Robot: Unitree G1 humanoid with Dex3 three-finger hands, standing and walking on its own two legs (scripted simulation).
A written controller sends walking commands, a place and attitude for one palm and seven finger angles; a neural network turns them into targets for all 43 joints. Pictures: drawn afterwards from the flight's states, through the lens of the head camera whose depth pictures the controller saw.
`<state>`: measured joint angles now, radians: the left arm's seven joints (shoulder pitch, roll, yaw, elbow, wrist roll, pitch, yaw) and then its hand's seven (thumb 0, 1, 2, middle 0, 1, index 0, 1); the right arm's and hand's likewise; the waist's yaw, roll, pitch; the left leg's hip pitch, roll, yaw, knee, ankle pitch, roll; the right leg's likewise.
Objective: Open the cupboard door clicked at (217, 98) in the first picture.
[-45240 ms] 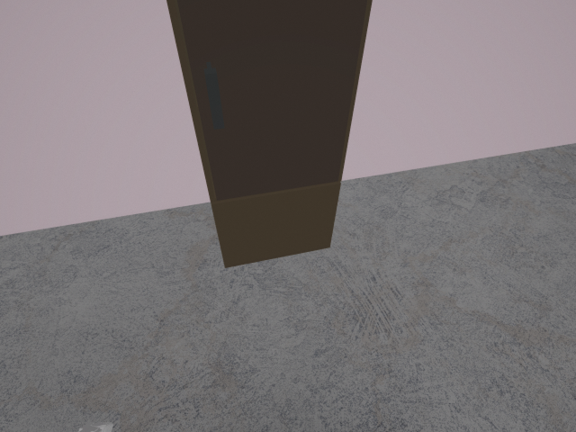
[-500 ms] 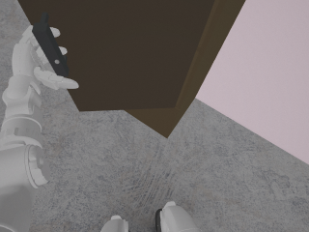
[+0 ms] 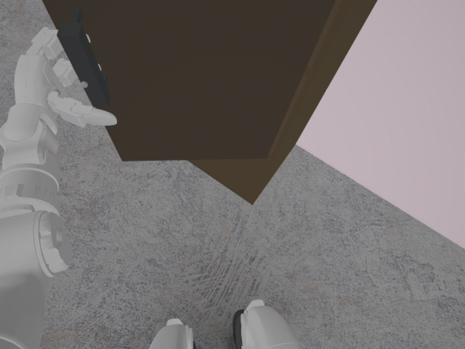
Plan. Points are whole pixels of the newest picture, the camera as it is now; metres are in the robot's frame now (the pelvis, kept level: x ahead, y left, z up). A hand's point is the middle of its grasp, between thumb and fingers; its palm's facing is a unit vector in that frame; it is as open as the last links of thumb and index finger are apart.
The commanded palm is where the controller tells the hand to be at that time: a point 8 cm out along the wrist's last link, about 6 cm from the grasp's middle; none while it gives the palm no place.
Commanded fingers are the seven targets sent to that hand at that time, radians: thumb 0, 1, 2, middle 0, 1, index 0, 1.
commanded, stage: close the thumb around the handle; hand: left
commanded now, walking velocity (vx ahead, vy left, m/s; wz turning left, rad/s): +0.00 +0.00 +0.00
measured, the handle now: (90, 60) +0.57 +0.19 +0.10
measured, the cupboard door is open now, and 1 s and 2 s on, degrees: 40 43 81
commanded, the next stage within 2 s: pull the door open along its arc in 0.60 s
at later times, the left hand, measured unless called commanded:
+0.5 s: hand (96, 86) +0.52 +0.17 +0.09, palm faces -0.05 -1.00 -0.02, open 6.3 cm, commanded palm +0.50 +0.22 +0.09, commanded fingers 0.00 0.90 0.90 -0.40 -1.35 -0.40 -1.35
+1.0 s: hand (100, 102) +0.49 +0.17 +0.09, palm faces -0.02 -1.00 -0.01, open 6.4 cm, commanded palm +0.43 +0.22 +0.09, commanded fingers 0.00 0.90 0.90 -0.40 -1.35 -0.40 -1.35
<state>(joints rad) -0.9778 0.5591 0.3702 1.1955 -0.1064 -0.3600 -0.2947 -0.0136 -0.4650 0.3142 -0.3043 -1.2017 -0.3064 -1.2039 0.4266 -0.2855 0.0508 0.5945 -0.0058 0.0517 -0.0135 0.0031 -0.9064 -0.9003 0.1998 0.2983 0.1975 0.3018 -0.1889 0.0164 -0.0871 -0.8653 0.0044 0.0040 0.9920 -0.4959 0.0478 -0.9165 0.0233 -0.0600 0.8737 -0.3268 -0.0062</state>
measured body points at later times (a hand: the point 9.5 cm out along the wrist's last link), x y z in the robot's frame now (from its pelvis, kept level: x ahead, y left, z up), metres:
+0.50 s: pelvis +0.00 +0.00 +0.00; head +0.13 +0.02 +0.44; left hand +0.51 +0.23 +0.10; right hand +0.00 -0.26 -0.10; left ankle -0.02 +0.08 -0.68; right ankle +0.04 -0.12 -0.68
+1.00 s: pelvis +0.01 -0.01 +0.01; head +0.11 +0.00 +0.45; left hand +0.48 +0.22 +0.10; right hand +0.01 -0.27 -0.10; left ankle -0.02 +0.08 -0.68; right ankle +0.04 -0.12 -0.68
